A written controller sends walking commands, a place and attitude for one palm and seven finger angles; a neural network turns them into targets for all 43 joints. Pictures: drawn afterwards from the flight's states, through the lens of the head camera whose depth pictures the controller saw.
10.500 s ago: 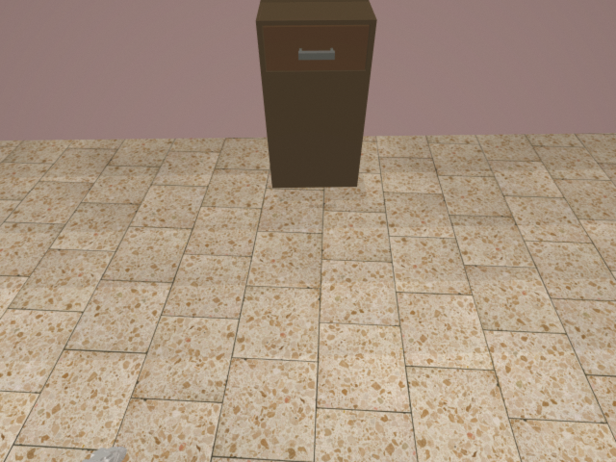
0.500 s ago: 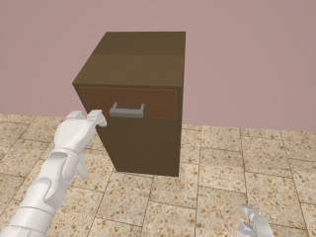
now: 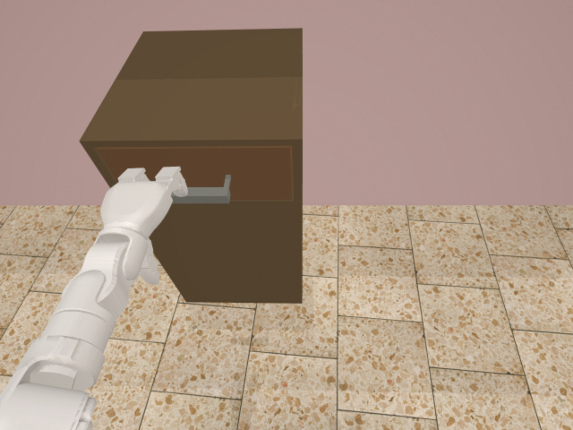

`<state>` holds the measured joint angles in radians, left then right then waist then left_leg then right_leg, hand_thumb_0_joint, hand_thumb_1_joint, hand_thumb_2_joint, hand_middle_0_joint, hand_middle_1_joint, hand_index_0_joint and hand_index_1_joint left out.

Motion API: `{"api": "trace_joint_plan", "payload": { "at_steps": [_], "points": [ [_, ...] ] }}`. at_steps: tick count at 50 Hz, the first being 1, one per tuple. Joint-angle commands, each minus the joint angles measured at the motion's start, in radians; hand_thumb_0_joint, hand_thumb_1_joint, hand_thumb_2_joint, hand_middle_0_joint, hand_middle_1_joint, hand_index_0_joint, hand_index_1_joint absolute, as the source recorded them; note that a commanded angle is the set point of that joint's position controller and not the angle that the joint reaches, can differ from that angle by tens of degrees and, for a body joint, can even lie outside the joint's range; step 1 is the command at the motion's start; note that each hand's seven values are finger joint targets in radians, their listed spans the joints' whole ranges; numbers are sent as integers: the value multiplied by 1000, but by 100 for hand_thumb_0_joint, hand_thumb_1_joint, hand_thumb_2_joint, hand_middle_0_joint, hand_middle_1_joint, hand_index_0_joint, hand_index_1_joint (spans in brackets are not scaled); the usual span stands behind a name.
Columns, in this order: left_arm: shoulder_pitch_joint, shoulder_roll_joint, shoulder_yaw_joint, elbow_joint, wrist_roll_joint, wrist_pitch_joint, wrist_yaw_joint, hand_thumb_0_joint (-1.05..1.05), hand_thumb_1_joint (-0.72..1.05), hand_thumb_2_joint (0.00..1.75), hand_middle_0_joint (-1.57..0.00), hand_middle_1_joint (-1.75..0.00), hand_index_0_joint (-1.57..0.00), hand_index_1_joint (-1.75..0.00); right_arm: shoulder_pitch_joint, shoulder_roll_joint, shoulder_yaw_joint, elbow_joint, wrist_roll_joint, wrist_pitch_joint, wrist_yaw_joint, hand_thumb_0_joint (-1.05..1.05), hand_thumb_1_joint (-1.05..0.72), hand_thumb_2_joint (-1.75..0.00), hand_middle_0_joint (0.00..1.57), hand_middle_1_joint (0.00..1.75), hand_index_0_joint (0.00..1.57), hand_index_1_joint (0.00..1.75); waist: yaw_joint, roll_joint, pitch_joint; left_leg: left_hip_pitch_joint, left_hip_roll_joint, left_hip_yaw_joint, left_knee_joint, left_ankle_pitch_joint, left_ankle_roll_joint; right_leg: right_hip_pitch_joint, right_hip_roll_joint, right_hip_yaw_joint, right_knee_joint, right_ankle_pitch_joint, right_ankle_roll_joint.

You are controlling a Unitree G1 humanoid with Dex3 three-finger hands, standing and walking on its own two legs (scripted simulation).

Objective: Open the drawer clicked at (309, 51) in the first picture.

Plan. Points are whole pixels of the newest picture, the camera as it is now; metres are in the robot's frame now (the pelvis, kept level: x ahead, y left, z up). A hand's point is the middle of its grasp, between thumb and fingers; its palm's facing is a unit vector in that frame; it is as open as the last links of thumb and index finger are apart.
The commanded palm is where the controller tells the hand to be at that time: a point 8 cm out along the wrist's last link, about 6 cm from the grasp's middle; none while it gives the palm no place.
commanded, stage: move the hooked fingers above the handle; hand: left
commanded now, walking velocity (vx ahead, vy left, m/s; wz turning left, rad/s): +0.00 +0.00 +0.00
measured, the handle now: (198, 187) +0.57 +0.22 -0.07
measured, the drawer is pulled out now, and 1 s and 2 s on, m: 0.00 0.00 0.00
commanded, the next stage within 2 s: lower the fingers behind the handle in 1.54 s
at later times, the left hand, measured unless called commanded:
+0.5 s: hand (173, 206) +0.45 +0.22 +0.02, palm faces -0.04 -0.01 -1.00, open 13.8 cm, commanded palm +0.45 +0.22 +0.07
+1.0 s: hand (197, 184) +0.53 +0.20 -0.01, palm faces -0.06 -0.04 -1.00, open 13.8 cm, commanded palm +0.51 +0.20 +0.04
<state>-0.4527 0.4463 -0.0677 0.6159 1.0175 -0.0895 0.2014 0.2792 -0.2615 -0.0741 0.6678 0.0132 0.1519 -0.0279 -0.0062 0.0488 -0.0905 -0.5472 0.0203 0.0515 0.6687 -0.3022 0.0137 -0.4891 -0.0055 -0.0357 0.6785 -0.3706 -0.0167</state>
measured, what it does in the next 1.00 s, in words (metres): stands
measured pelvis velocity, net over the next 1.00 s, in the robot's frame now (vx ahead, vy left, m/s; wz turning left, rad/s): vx -0.01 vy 0.01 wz -0.04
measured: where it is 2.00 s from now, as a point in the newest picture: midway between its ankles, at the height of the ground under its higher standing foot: outside the picture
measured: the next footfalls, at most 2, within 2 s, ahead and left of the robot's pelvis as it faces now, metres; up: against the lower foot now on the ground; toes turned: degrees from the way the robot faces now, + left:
none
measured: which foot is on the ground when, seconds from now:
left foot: down 0.00-1.00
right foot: down 0.00-1.00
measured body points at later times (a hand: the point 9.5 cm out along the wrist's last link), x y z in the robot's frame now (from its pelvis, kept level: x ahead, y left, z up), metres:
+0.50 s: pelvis -0.01 +0.01 -0.01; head +0.07 +0.00 +0.43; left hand +0.45 +0.21 +0.08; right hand +0.03 -0.27 -0.14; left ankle +0.01 +0.11 -0.72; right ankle -0.03 -0.11 -0.72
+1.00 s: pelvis -0.01 +0.01 -0.04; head +0.12 +0.02 +0.40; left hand +0.52 +0.20 +0.05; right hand -0.08 -0.26 -0.15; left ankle +0.01 +0.11 -0.72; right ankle -0.03 -0.11 -0.72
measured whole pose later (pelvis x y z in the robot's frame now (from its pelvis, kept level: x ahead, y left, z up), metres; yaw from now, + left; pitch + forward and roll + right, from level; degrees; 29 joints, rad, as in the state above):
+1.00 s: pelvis -0.01 +0.01 -0.04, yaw -2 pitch +25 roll -3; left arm -0.98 0.54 0.00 1.18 1.12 -0.04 0.31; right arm 0.44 -0.26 -0.06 0.72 -0.03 0.11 -0.01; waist -0.20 0.07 -0.16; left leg -0.97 0.06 0.05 0.92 -0.38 0.03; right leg -0.89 0.03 -0.03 0.87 -0.41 0.00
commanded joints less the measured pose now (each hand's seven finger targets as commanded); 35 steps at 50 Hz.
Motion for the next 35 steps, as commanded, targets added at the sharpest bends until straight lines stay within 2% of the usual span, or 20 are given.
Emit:
{"api": "trace_joint_plan", "payload": {
  "at_steps": [1, 4, 5, 9, 10, 12, 14, 17, 19, 22, 24, 26, 27, 28, 29, 30, 32, 33, 34, 35],
  "points": [
    [-397, 215, 102, -163, 10, 1, 73, 0, -50, 30, -30, -120, -30, -120, 12, -120, -45, -111, -9, -27, -5, 0, -90, -90, 20, 30, 20, 30, -4, -15, -372, 230, -53, -21, -17, 370, 35, 85, 47, 15, -57, 395, -23],
    [-404, 227, 116, -97, 15, 12, 85, 0, -50, 30, -30, -120, -30, -120, 30, -126, -48, -98, -8, -21, -2, 0, -90, -90, 20, 30, 20, 30, -12, -40, -352, 209, -49, -19, -10, 367, 35, 67, 51, 12, -53, 395, -22],
    [-435, 200, 89, -69, 18, 18, 86, 0, -50, 30, -30, -120, -30, -120, 34, -127, -47, -91, -9, -19, -2, 0, -90, -90, 20, 30, 20, 30, -32, -65, -337, 201, -47, -23, -10, 359, 37, 50, 52, 7, -56, 384, -21],
    [-534, 220, 85, -16, 38, 17, 99, 0, -50, 30, -30, -120, -30, -120, 59, -130, -49, -81, -10, -17, -4, 0, -90, -90, 20, 30, 20, 30, -43, -29, -357, 201, -46, -22, 0, 313, 39, 10, 52, 14, -53, 332, -22],
    [-570, 213, 76, -21, 39, 10, 100, 0, -50, 30, -30, -120, -30, -120, 67, -129, -50, -78, -13, -18, -5, 0, -90, -90, 20, 30, 20, 30, -54, -28, -369, 206, -45, -24, 6, 329, 40, 9, 52, 12, -51, 343, -22],
    [-559, 244, 108, 21, 44, 5, 107, 0, -50, 30, -30, -120, -30, -120, 78, -131, -51, -76, -13, -16, -7, 0, -90, -90, 20, 30, 20, 30, -48, -34, -385, 193, -45, -23, 15, 327, 39, 10, 53, 16, -41, 349, -20],
    [-594, 217, 87, 27, 49, -4, 117, 0, -50, 30, -30, -120, -30, -120, 90, -127, -53, -72, -17, -17, -3, 0, -90, -90, 20, 30, 20, 30, -53, -1, -401, 199, -43, -25, 25, 346, 36, -14, 54, 12, -28, 353, -24],
    [-606, 213, 84, 129, 59, 14, 133, 0, -50, 30, -30, -120, -30, -120, 106, -132, -51, -63, -17, -16, 1, 0, -90, -90, 20, 30, 20, 30, -72, -33, -354, 154, -40, -25, 36, 313, 36, -57, 58, 8, -25, 325, -21],
    [-665, 204, 66, 146, 64, 25, 141, 0, -50, 30, -30, -120, -30, -120, 120, -134, -50, -60, -18, -19, 2, 0, -90, -90, 20, 30, 20, 30, -83, -29, -368, 140, -41, -26, 39, 284, 38, -67, 58, 9, -24, 302, -20],
    [-715, 247, 86, 194, 76, 34, 148, 0, -50, 30, -30, -120, -30, -120, 137, -139, -49, -55, -19, -21, -3, 0, -90, -90, 20, 30, 20, 30, -96, -17, -394, 120, -42, -25, 55, 270, 39, -77, 57, 15, -16, 297, -18],
    [-783, 202, 41, 208, 78, 36, 150, 0, -50, 30, -30, -120, -30, -120, 153, -137, -48, -46, -21, -27, -3, 0, -90, -90, 20, 30, 20, 30, -123, 0, -385, 121, -39, -31, 65, 258, 38, -120, 59, 10, -10, 274, -17],
    [-778, 235, 72, 246, 72, 33, 149, 0, -50, 30, -30, -120, -30, -120, 174, -142, -50, -42, -23, -33, -6, 0, -90, -90, 20, 30, 20, 30, -124, -26, -429, 116, -40, -32, 81, 257, 43, -111, 62, 15, -5, 278, -14],
    [-809, 272, 88, 264, 78, 34, 151, 0, -50, 30, -30, -120, -30, -120, 179, -146, -46, -38, -21, -34, -10, 0, -90, -90, 20, 30, 20, 30, -134, -29, -413, 85, -39, -33, 85, 237, 43, -121, 60, 16, -2, 267, -12],
    [-855, 248, 57, 259, 77, 32, 152, 0, -50, 30, -30, -120, -30, -120, 184, -145, -43, -35, -24, -37, -10, 0, -90, -90, 20, 30, 20, 30, -145, 0, -414, 76, -41, -31, 90, 223, 43, -137, 59, 18, 1, 258, -11],
    [-845, 271, 80, 289, 84, 34, 155, 0, -50, 30, -30, -120, -30, -120, 194, -145, -44, -32, -24, -41, -11, 0, -90, -90, 20, 30, 20, 30, -140, -3, -415, 63, -41, -34, 94, 219, 43, -142, 62, 16, 6, 250, -14],
    [-881, 284, 82, 283, 86, 30, 158, 0, -50, 30, -30, -120, -30, -120, 197, -149, -42, -29, -28, -44, -12, 0, -90, -90, 20, 30, 20, 30, -149, 8, -428, 58, -40, -38, 104, 230, 44, -152, 62, 16, 17, 254, -14],
    [-871, 283, 83, 319, 91, 35, 162, 0, -50, 30, -30, -120, -30, -120, 217, -150, -45, -23, -31, -49, -11, 0, -90, -90, 20, 30, 20, 30, -154, 20, -464, 60, -39, -35, 128, 249, 44, -172, 65, 15, 30, 269, -13],
    [-894, 272, 69, 332, 90, 39, 161, 0, -50, 30, -30, -120, -30, -120, 226, -149, -42, -19, -32, -51, -10, 0, -90, -90, 20, 30, 20, 30, -163, 29, -447, 47, -38, -36, 131, 253, 43, -182, 66, 13, 34, 275, -12],
    [-892, 296, 91, 347, 90, 42, 163, 0, -50, 30, -30, -120, -30, -120, 235, -154, -43, -16, -34, -52, -8, 0, -90, -90, 20, 30, 20, 30, -158, 29, -460, 37, -37, -37, 138, 252, 42, -184, 67, 13, 41, 271, -12],
    [-906, 294, 84, 365, 89, 47, 160, 0, -50, 30, -30, -120, -30, -120, 240, -157, -41, -11, -37, -53, -8, 0, -90, -90, 20, 30, 20, 30, -169, 24, -468, 30, -36, -45, 145, 260, 41, -195, 69, 8, 49, 270, -14]
  ]
}}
